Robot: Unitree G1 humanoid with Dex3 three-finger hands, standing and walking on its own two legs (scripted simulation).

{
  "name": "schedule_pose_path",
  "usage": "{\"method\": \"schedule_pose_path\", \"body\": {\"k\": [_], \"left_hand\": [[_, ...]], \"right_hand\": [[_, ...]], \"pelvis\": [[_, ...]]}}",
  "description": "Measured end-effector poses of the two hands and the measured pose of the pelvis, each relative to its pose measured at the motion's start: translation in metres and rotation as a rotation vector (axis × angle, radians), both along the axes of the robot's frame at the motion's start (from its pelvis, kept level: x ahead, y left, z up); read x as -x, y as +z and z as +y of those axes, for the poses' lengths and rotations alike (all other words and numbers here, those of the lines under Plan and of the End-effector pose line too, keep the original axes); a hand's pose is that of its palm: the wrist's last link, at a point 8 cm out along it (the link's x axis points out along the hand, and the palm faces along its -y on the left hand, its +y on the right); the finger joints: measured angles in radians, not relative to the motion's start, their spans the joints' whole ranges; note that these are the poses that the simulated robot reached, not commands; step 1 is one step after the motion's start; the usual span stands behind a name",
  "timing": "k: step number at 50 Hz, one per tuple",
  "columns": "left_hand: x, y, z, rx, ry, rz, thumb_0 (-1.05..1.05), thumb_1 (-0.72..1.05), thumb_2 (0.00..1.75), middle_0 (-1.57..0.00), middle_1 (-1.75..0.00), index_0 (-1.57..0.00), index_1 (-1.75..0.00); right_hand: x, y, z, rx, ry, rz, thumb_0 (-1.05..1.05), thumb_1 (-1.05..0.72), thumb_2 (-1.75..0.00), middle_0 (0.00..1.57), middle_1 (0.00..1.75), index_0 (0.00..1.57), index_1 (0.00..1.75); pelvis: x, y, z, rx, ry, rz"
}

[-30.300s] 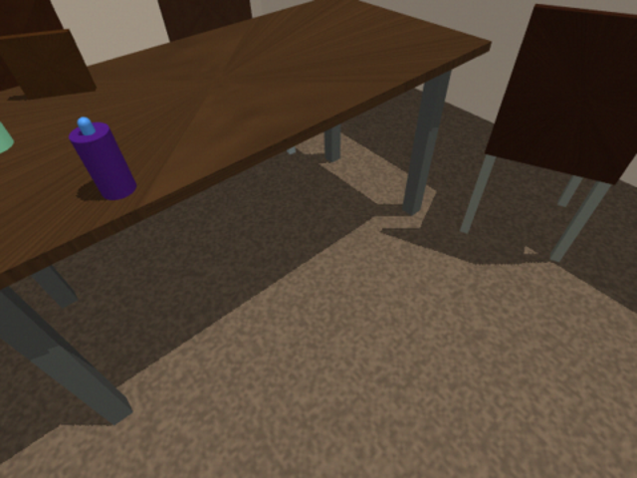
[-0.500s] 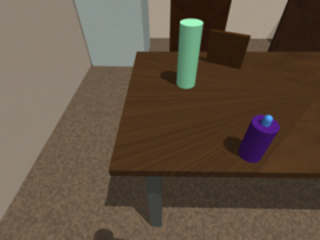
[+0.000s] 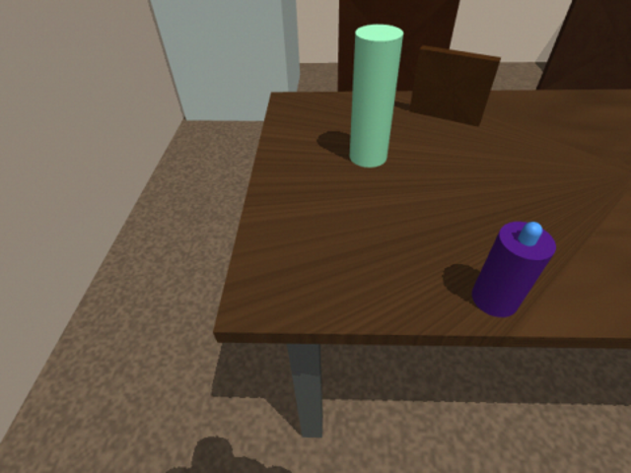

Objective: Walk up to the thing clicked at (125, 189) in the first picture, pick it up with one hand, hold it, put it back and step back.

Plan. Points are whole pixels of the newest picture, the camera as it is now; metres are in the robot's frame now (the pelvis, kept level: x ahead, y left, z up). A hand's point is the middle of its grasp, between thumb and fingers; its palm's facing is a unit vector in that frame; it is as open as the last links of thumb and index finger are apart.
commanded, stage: home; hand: right
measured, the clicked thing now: (513, 265) +0.38 -0.24 +0.05
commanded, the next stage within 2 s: stand in 0.70 s
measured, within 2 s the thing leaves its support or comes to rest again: neither
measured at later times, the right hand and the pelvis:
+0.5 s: hand out of the picture +0.09 -0.25 -0.15, palm faces -0.06 +0.93 -0.36, open 17.5 cm; pelvis +0.02 +0.00 +0.00, yaw +0 degrees
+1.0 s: hand out of the picture +0.08 -0.25 -0.16, palm faces -0.05 +0.93 -0.35, open 15.7 cm; pelvis +0.02 +0.00 +0.00, yaw +0 degrees
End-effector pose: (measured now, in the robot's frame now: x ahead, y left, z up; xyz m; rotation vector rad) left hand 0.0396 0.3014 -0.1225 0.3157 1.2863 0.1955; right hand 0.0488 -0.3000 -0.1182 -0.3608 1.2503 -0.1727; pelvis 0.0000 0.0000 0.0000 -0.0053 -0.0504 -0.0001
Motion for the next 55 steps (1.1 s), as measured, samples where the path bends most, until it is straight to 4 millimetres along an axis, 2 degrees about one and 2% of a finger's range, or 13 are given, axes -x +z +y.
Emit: {"method": "schedule_pose_path", "body": {"k": [11,17,31,43,48,55], "left_hand": [[-0.035,0.003,-0.003,0.005,-0.018,-0.053,0.00,0.91,0.90,-0.20,-0.30,-0.21,-0.30],[-0.046,0.004,-0.003,0.005,-0.022,-0.068,0.00,0.91,0.90,-0.20,-0.30,-0.21,-0.30],[-0.044,0.004,0.000,-0.002,-0.008,-0.039,0.00,0.91,0.90,-0.20,-0.30,-0.21,-0.30],[-0.042,0.005,0.001,-0.003,-0.006,-0.049,0.00,0.91,0.90,-0.20,-0.30,-0.21,-0.30],[-0.038,0.004,0.001,-0.003,-0.005,-0.038,0.00,0.91,0.90,-0.20,-0.30,-0.21,-0.30],[-0.034,0.004,0.001,-0.005,-0.005,-0.027,0.00,0.91,0.90,-0.20,-0.30,-0.21,-0.30]], "right_hand": [[-0.027,0.002,0.003,0.002,0.005,-0.037,-0.01,0.55,-0.04,0.06,0.05,0.06,0.05],[-0.036,0.003,0.005,-0.001,0.006,-0.047,-0.01,0.55,-0.04,0.06,0.05,0.06,0.05],[-0.040,0.002,0.006,-0.001,-0.004,-0.033,-0.01,0.55,-0.04,0.06,0.05,0.06,0.05],[-0.038,0.002,0.007,-0.005,-0.008,-0.040,-0.01,0.54,-0.05,0.07,0.06,0.07,0.06],[-0.032,0.001,0.007,-0.006,-0.011,-0.026,-0.01,0.41,-0.18,0.13,0.16,0.13,0.16],[-0.027,-0.001,0.007,-0.009,-0.017,-0.013,0.00,0.00,-0.57,0.19,0.26,0.18,0.26]], "pelvis": [[-0.012,0.001,0.002,-0.002,0.000,0.002],[-0.016,0.001,0.003,-0.002,-0.001,0.004],[-0.022,0.002,0.004,-0.003,-0.001,0.005],[-0.019,0.002,0.004,-0.004,-0.002,0.002],[-0.018,0.002,0.004,-0.005,-0.002,0.005],[-0.017,0.002,0.004,-0.005,-0.003,0.004]]}}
